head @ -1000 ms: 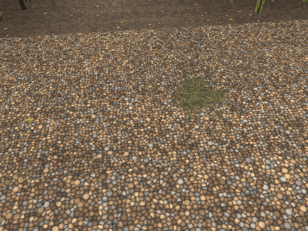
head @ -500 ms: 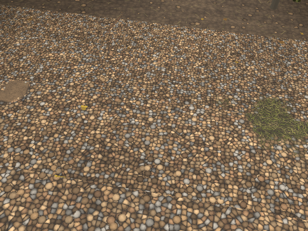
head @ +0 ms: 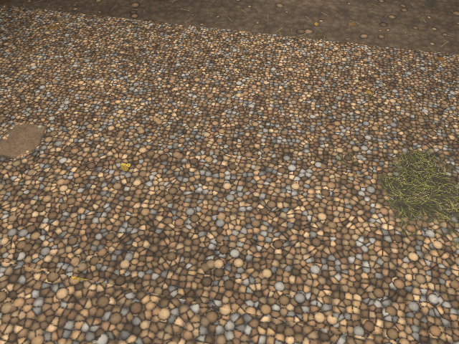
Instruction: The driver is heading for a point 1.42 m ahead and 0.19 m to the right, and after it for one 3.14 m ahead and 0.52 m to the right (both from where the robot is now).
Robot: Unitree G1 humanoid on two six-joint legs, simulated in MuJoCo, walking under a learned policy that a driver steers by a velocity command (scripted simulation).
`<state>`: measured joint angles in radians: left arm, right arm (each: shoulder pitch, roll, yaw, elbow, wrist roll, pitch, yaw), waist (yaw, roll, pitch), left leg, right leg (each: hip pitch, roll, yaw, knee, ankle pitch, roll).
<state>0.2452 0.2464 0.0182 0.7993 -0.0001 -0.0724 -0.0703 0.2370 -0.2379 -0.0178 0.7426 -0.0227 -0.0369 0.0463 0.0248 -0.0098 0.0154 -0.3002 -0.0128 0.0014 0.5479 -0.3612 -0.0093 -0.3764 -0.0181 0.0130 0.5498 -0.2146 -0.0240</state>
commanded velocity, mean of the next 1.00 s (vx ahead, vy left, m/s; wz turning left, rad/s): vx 0.42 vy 0.00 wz -0.19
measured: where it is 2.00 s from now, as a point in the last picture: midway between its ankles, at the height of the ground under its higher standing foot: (287, 196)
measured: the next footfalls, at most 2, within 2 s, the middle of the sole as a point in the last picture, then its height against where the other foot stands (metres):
right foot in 0.60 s outside the picture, level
left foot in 1.24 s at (265, 267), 0.18 m lower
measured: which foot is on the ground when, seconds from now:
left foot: down 0.00-0.62, up 0.64-1.00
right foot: down 0.00-0.18, up 0.20-0.58, down 0.60-1.00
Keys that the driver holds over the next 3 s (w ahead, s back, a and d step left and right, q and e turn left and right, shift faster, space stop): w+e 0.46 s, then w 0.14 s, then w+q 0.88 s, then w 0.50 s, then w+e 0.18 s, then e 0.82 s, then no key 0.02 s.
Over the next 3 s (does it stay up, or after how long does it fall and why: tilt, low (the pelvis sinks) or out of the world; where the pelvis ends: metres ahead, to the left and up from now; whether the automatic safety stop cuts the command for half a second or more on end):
stays up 1.50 -0.14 -0.35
